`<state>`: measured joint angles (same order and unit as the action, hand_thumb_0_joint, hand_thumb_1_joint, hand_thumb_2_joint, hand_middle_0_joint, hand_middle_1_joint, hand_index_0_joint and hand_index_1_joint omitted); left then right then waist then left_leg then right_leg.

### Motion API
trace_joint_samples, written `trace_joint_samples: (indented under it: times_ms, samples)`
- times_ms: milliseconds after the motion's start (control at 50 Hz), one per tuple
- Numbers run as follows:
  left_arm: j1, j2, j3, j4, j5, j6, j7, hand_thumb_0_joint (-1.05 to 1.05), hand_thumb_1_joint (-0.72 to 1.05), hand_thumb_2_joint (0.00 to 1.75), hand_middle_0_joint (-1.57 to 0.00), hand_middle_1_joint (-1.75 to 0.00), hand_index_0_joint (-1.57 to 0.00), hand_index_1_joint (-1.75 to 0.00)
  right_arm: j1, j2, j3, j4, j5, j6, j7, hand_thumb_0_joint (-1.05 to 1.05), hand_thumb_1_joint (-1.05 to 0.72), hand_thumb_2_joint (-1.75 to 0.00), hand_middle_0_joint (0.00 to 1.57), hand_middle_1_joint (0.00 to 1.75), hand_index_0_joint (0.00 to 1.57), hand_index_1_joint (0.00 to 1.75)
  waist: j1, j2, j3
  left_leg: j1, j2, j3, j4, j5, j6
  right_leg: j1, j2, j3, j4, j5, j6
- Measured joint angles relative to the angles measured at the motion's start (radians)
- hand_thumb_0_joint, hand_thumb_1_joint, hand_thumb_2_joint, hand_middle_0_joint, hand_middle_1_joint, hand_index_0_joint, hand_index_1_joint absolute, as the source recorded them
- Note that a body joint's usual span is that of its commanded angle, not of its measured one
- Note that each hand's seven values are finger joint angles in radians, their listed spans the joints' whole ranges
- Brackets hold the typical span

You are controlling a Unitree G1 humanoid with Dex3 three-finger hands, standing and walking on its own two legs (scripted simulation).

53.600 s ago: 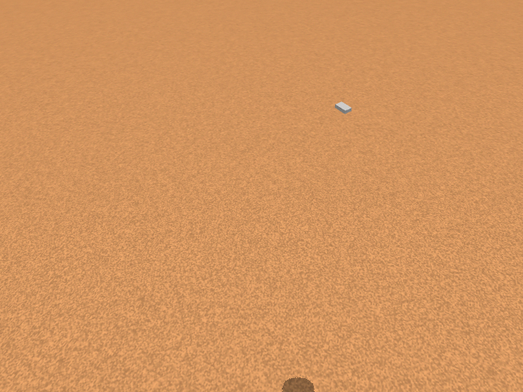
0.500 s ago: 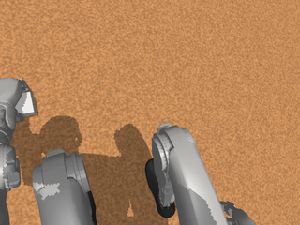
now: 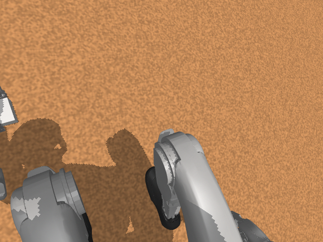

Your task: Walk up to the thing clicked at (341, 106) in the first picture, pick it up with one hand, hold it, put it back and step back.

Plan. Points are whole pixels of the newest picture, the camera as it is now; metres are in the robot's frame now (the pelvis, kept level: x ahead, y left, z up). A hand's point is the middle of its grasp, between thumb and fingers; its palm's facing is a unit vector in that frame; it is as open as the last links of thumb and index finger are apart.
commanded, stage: rest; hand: left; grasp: from above
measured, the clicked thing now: out of the picture +0.45 +0.31 -0.27
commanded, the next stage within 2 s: open in 0.72 s
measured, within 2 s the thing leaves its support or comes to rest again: rests again in 0.26 s
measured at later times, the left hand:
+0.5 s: hand out of the picture +0.45 +0.29 -0.25, palm faces -0.45 -0.14 -0.88, open 8.7 cm
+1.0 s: hand out of the picture +0.45 +0.29 -0.25, palm faces -0.45 -0.15 -0.88, open 8.8 cm
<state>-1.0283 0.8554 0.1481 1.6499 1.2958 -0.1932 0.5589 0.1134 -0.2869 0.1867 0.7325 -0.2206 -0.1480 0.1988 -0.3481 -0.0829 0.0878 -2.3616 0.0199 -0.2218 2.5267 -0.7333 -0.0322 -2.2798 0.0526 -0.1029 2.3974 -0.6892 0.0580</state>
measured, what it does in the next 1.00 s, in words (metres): stands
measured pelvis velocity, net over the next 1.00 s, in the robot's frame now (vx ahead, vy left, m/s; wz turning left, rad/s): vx -0.01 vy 0.01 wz -0.06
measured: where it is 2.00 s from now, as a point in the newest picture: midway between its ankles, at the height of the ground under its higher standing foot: (127, 227)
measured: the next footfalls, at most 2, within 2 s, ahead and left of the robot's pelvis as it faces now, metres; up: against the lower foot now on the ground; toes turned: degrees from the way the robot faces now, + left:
none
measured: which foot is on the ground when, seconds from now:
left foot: down 0.00-1.00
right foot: down 0.00-1.00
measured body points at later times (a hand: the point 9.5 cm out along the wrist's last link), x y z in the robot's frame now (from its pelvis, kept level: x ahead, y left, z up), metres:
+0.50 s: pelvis +0.00 +0.01 +0.00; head +0.27 +0.12 +0.33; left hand +0.47 +0.30 -0.20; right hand +0.04 -0.25 -0.07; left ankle +0.06 +0.13 -0.27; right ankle +0.10 -0.12 -0.27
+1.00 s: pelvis -0.01 +0.01 +0.00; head +0.27 +0.12 +0.33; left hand +0.47 +0.30 -0.20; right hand +0.02 -0.25 -0.06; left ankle +0.06 +0.13 -0.27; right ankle +0.10 -0.12 -0.27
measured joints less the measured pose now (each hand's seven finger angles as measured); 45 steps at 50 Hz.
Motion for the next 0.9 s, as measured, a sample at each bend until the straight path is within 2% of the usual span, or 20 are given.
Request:
trace_joint_samples:
  times_ms: [180,320,540,700,900]
  samples:
    - [-0.012,0.03,-0.018,0.045,-0.002,0.003,0.035,-0.01,0.21,0.19,-0.9,-0.19,-0.92,-0.19,-0.01,-0.014,0.03,-0.005,-0.017,-0.022,0.016,0.0,-0.89,-0.89,0.2,0.3,0.21,0.3,-0.017,-0.019,0.019,0.002,0.002,-0.016,0.014,-0.004,0.002,0.008,0.006,-0.013,0.0,0.004,0.003]
    - [-0.016,0.056,-0.006,0.063,0.002,0.001,0.06,-0.01,0.22,0.15,-0.91,-0.17,-0.93,-0.17,-0.016,-0.023,0.05,-0.016,-0.028,-0.044,0.028,0.0,-0.89,-0.89,0.2,0.3,0.21,0.3,-0.028,-0.032,0.037,0.006,0.002,-0.027,0.022,-0.004,0.004,0.017,0.009,-0.022,-0.003,0.009,0.005]
    - [-0.035,0.089,-0.028,0.098,-0.012,0.008,0.073,-0.01,0.23,0.12,-0.92,-0.16,-0.94,-0.15,-0.027,-0.036,0.082,-0.031,-0.042,-0.074,0.047,0.0,-0.9,-0.89,0.2,0.3,0.21,0.3,-0.041,-0.049,0.062,0.013,0.004,-0.041,0.032,-0.001,0.011,0.032,0.016,-0.033,-0.009,0.018,0.01]
    - [-0.042,0.12,-0.001,0.125,0.001,-0.009,0.08,-0.01,0.22,0.09,-0.94,-0.16,-0.96,-0.15,-0.028,-0.045,0.098,-0.042,-0.048,-0.084,0.052,0.0,-0.9,-0.9,0.2,0.3,0.21,0.3,-0.052,-0.049,0.073,0.016,0.004,-0.049,0.036,0.001,0.015,0.042,0.018,-0.04,-0.014,0.022,0.015]
    - [-0.051,0.147,-0.012,0.153,0.002,-0.018,0.092,-0.02,0.22,0.1,-0.94,-0.17,-0.96,-0.16,-0.023,-0.058,0.119,-0.053,-0.056,-0.088,0.054,0.0,-0.9,-0.9,0.2,0.3,0.21,0.3,-0.061,-0.058,0.086,0.019,0.007,-0.057,0.04,0.009,0.019,0.049,0.024,-0.046,-0.02,0.035,0.017]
